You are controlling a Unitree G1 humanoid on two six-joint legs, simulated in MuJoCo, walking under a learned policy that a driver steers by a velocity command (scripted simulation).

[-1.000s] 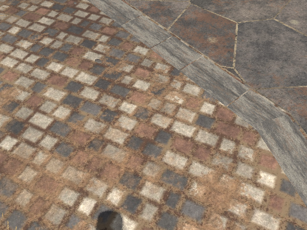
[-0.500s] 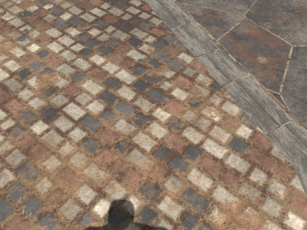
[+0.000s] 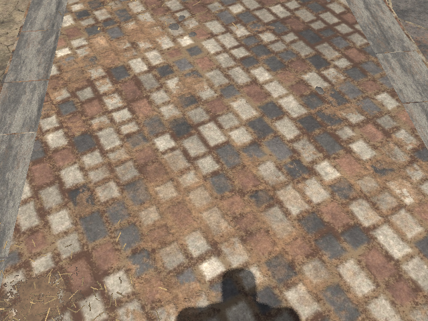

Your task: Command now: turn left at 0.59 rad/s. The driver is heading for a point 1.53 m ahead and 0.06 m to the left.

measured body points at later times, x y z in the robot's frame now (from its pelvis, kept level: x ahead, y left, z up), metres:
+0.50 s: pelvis +0.00 +0.02 +0.00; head +0.02 +0.03 +0.45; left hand +0.05 +0.31 -0.11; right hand +0.16 -0.22 -0.12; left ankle -0.02 +0.10 -0.74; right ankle +0.03 -0.10 -0.72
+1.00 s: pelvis +0.01 +0.00 +0.01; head +0.02 -0.01 +0.46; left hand +0.04 +0.27 -0.12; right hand +0.13 -0.25 -0.14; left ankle -0.02 +0.11 -0.74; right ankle +0.03 -0.09 -0.74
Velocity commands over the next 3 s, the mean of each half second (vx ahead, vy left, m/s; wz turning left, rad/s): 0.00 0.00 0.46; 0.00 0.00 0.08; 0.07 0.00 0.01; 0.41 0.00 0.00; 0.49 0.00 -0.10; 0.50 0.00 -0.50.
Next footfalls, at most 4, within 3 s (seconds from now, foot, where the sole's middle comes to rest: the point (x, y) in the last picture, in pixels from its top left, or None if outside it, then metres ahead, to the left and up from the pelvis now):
0.06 left None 0.02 0.11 -0.78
0.56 right None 0.07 -0.08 -0.78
1.62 left None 0.08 0.14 -0.78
2.06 right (208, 320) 0.45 0.07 -0.78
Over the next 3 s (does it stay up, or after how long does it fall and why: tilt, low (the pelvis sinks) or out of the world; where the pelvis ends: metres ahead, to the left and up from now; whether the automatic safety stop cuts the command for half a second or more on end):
stays up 0.76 0.21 0.00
